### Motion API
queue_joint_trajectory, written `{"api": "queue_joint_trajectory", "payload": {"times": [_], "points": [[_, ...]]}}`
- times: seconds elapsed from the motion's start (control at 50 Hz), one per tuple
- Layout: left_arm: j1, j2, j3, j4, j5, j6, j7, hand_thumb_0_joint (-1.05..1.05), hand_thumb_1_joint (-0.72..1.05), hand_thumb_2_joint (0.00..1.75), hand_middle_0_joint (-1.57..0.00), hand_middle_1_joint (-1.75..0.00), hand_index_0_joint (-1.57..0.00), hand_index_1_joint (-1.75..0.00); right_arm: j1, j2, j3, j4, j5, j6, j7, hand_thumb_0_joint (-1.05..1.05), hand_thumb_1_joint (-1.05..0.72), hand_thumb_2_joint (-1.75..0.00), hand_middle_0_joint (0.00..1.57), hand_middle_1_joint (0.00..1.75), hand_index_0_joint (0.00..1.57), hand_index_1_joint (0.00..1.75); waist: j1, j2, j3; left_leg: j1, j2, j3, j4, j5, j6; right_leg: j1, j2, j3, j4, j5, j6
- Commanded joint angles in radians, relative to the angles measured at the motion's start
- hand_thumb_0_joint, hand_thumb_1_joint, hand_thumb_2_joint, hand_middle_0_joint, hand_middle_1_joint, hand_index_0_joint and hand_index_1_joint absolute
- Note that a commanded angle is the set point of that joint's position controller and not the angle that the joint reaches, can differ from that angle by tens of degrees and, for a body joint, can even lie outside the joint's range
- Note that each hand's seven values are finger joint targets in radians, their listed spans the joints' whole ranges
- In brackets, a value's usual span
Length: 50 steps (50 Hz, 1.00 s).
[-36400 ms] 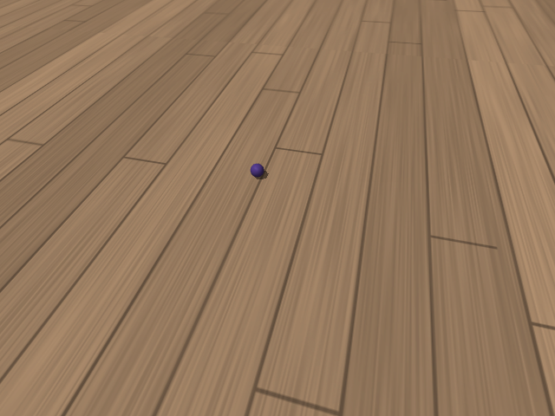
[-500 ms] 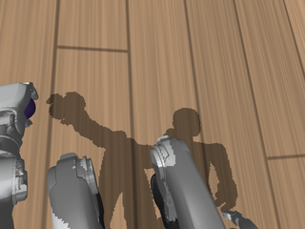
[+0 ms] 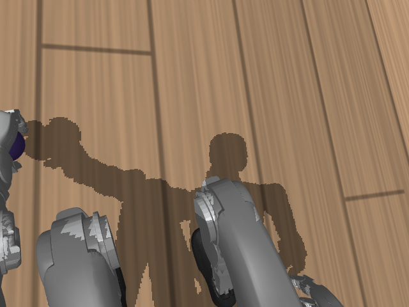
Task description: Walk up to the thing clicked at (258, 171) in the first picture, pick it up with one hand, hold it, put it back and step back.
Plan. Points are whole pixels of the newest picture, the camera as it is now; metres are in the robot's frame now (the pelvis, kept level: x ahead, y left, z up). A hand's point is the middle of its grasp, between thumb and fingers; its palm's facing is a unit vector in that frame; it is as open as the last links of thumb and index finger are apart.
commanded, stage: rest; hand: left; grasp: from above
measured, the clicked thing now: (1, 144) +0.46 +0.32 -0.21
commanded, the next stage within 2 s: open in 1.38 s
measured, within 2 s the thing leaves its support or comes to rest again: rests again in 1.82 s
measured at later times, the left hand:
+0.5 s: hand (16, 150) +0.45 +0.30 -0.23, palm faces -0.45 -0.13 -0.88, open 9.0 cm
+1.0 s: hand (20, 150) +0.46 +0.30 -0.25, palm faces -0.44 -0.14 -0.89, open 8.9 cm
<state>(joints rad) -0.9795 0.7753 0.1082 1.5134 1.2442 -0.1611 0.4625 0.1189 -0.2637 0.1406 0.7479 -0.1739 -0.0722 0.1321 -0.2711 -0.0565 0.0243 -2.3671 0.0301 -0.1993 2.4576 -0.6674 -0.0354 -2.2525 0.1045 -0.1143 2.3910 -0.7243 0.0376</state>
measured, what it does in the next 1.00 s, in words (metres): stands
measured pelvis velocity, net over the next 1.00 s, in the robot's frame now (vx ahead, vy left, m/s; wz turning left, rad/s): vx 0.00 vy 0.01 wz -0.07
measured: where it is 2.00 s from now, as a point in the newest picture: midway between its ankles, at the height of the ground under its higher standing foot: (169, 296)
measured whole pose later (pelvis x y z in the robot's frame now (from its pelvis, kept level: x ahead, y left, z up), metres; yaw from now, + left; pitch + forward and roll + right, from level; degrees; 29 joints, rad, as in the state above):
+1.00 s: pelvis +0.00 +0.01 -0.01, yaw -4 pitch +29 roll -13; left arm -1.03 0.91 0.09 1.67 1.22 -0.16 0.58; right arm 0.08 -0.29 0.27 0.70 -0.22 -0.18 0.21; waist -0.34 -0.13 0.13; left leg -2.35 0.04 -0.27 2.53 -0.70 -0.03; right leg -2.22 0.13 -0.17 2.40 -0.72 0.06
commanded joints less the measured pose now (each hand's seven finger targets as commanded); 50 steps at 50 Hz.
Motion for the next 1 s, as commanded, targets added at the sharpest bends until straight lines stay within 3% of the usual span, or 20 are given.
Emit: {"api": "queue_joint_trajectory", "payload": {"times": [0.0,0.02,0.06,0.14,0.24,0.3,0.36,0.38,0.5,0.52,0.54,0.58,0.6,0.66,0.74,0.84,0.86,0.92,0.98], "points": [[-0.343,0.255,0.009,-0.125,-0.014,0.009,0.066,0.00,0.44,0.89,-0.81,-0.88,-0.84,-0.85,0.204,-0.263,-0.071,0.002,-0.008,-0.013,-0.008,0.00,-0.90,-0.90,0.20,0.30,0.20,0.30,-0.012,0.404,-0.717,0.550,0.020,0.110,-0.198,0.180,0.053,0.326,0.017,-0.092,-0.237,0.297,-0.064],[-0.351,0.264,0.011,-0.122,-0.016,0.008,0.068,0.00,0.44,0.89,-0.81,-0.89,-0.84,-0.86,0.209,-0.266,-0.064,-0.002,-0.009,-0.015,-0.005,0.00,-0.90,-0.90,0.20,0.30,0.20,0.30,-0.023,0.395,-0.696,0.524,0.018,0.110,-0.195,0.181,0.056,0.341,0.017,-0.093,-0.238,0.304,-0.062],[-0.346,0.294,0.035,-0.129,-0.026,0.004,0.075,0.00,0.43,0.88,-0.80,-0.87,-0.83,-0.84,0.213,-0.268,-0.058,0.000,-0.012,-0.016,-0.003,0.00,-0.90,-0.90,0.20,0.30,0.20,0.30,-0.012,0.377,-0.720,0.503,0.018,0.110,-0.189,0.190,0.059,0.383,0.018,-0.090,-0.243,0.314,-0.056],[-0.343,0.280,0.016,-0.101,-0.023,0.002,0.079,0.00,0.46,0.88,-0.82,-0.89,-0.85,-0.86,0.203,-0.273,-0.045,-0.005,-0.014,-0.027,0.003,0.00,-0.90,-0.90,0.20,0.30,0.20,0.30,-0.029,0.404,-0.693,0.534,0.021,0.100,-0.187,0.191,0.054,0.357,0.023,-0.102,-0.232,0.313,-0.061],[-0.320,0.314,0.041,-0.079,-0.022,-0.007,0.099,0.00,0.49,0.87,-0.83,-0.90,-0.87,-0.86,0.198,-0.294,-0.030,-0.012,-0.022,-0.040,0.011,0.00,-0.90,-0.90,0.20,0.30,0.20,0.30,-0.030,0.410,-0.677,0.536,0.023,0.095,-0.180,0.216,0.052,0.370,0.023,-0.116,-0.222,0.336,-0.061],[-0.337,0.327,0.038,-0.072,-0.018,-0.013,0.110,0.00,0.50,0.89,-0.85,-0.88,-0.88,-0.85,0.194,-0.305,-0.020,-0.019,-0.028,-0.046,0.018,0.00,-0.90,-0.90,0.20,0.30,0.20,0.30,-0.049,0.397,-0.665,0.510,0.027,0.090,-0.161,0.211,0.055,0.375,0.029,-0.118,-0.229,0.335,-0.061],[-0.329,0.347,0.049,-0.075,-0.019,-0.013,0.127,0.00,0.52,0.86,-0.86,-0.86,-0.89,-0.83,0.186,-0.302,-0.015,-0.018,-0.031,-0.054,0.021,0.00,-0.90,-0.90,0.20,0.30,0.20,0.30,-0.037,0.423,-0.679,0.539,0.031,0.085,-0.170,0.208,0.052,0.384,0.034,-0.121,-0.227,0.336,-0.058],[-0.318,0.335,0.039,-0.038,-0.016,-0.011,0.127,0.00,0.53,0.85,-0.87,-0.86,-0.90,-0.83,0.184,-0.307,-0.013,-0.021,-0.032,-0.060,0.024,0.00,-0.90,-0.90,0.20,0.30,0.20,0.30,-0.052,0.420,-0.638,0.527,0.030,0.085,-0.163,0.201,0.050,0.360,0.031,-0.127,-0.219,0.326,-0.063],[-0.330,0.332,0.017,-0.034,-0.019,-0.008,0.141,0.00,0.56,0.81,-0.90,-0.82,-0.93,-0.79,0.169,-0.310,-0.006,-0.021,-0.037,-0.082,0.041,0.00,-0.91,-0.90,0.20,0.30,0.20,0.30,-0.064,0.447,-0.621,0.555,0.037,0.070,-0.174,0.187,0.045,0.345,0.037,-0.139,-0.212,0.313,-0.064],[-0.334,0.354,0.032,-0.066,-0.022,-0.009,0.147,0.00,0.55,0.80,-0.89,-0.82,-0.92,-0.79,0.166,-0.312,-0.003,-0.021,-0.036,-0.080,0.040,0.00,-0.90,-0.90,0.20,0.30,0.20,0.30,-0.050,0.459,-0.656,0.566,0.039,0.071,-0.172,0.205,0.046,0.378,0.040,-0.134,-0.218,0.334,-0.061],[-0.320,0.353,0.036,-0.040,-0.024,-0.007,0.151,0.00,0.56,0.80,-0.90,-0.82,-0.93,-0.78,0.169,-0.316,0.000,-0.024,-0.037,-0.084,0.043,0.00,-0.91,-0.90,0.20,0.30,0.20,0.30,-0.059,0.452,-0.644,0.555,0.037,0.072,-0.165,0.213,0.046,0.378,0.037,-0.137,-0.213,0.341,-0.060],[-0.307,0.342,0.018,-0.017,-0.025,-0.002,0.154,0.00,0.55,0.80,-0.89,-0.82,-0.92,-0.79,0.156,-0.311,0.004,-0.021,-0.037,-0.087,0.048,0.00,-0.91,-0.90,0.20,0.30,0.20,0.30,-0.056,0.441,-0.629,0.534,0.043,0.070,-0.161,0.208,0.048,0.379,0.044,-0.132,-0.215,0.344,-0.060],[-0.340,0.344,0.010,-0.020,-0.025,-0.002,0.154,0.00,0.57,0.80,-0.90,-0.82,-0.94,-0.78,0.166,-0.309,0.008,-0.022,-0.041,-0.091,0.053,0.00,-0.91,-0.90,0.20,0.30,0.20,0.30,-0.079,0.430,-0.614,0.517,0.041,0.072,-0.149,0.199,0.053,0.384,0.043,-0.126,-0.222,0.342,-0.057],[-0.324,0.371,0.040,-0.041,-0.041,-0.002,0.168,0.00,0.57,0.78,-0.91,-0.79,-0.94,-0.75,0.166,-0.322,0.013,-0.022,-0.045,-0.095,0.053,0.00,-0.90,-0.90,0.20,0.30,0.20,0.30,-0.061,0.435,-0.647,0.532,0.042,0.070,-0.157,0.218,0.051,0.417,0.042,-0.134,-0.227,0.358,-0.053],[-0.342,0.347,0.003,0.000,-0.038,0.000,0.164,0.00,0.56,0.75,-0.88,-0.81,-0.92,-0.76,0.162,-0.321,0.020,-0.025,-0.042,-0.100,0.060,0.00,-0.91,-0.90,0.20,0.30,0.20,0.30,-0.089,0.433,-0.591,0.520,0.044,0.060,-0.157,0.200,0.050,0.384,0.043,-0.144,-0.219,0.342,-0.056],[-0.328,0.379,0.017,0.007,-0.043,-0.002,0.173,0.00,0.58,0.72,-0.91,-0.77,-0.95,-0.73,0.156,-0.336,0.032,-0.033,-0.043,-0.110,0.064,0.00,-0.91,-0.90,0.20,0.30,0.20,0.30,-0.080,0.437,-0.605,0.526,0.047,0.051,-0.162,0.205,0.048,0.399,0.048,-0.153,-0.220,0.342,-0.057],[-0.311,0.360,0.004,0.021,-0.042,0.002,0.175,0.00,0.59,0.72,-0.91,-0.77,-0.95,-0.72,0.146,-0.328,0.036,-0.033,-0.043,-0.112,0.066,0.00,-0.91,-0.90,0.20,0.30,0.20,0.30,-0.077,0.451,-0.585,0.534,0.046,0.055,-0.168,0.202,0.044,0.391,0.047,-0.150,-0.216,0.338,-0.060],[-0.346,0.357,-0.014,0.035,-0.039,-0.001,0.173,0.00,0.59,0.74,-0.92,-0.78,-0.95,-0.74,0.150,-0.339,0.039,-0.036,-0.042,-0.119,0.069,0.00,-0.91,-0.90,0.20,0.30,0.20,0.30,-0.103,0.447,-0.558,0.525,0.047,0.047,-0.161,0.185,0.044,0.362,0.044,-0.161,-0.211,0.323,-0.059],[-0.338,0.372,-0.013,0.036,-0.034,-0.002,0.178,0.00,0.58,0.73,-0.93,-0.74,-0.96,-0.71,0.141,-0.343,0.044,-0.038,-0.043,-0.124,0.070,0.00,-0.91,-0.90,0.20,0.30,0.20,0.30,-0.096,0.462,-0.578,0.553,0.052,0.041,-0.165,0.196,0.041,0.370,0.051,-0.162,-0.211,0.332,-0.060]]}}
